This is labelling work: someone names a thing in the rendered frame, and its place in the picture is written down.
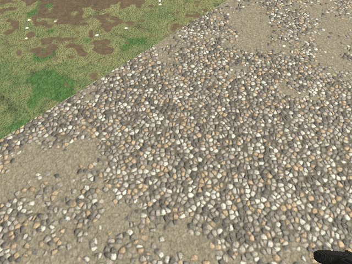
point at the robot right hand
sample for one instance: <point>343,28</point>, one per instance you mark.
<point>333,257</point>

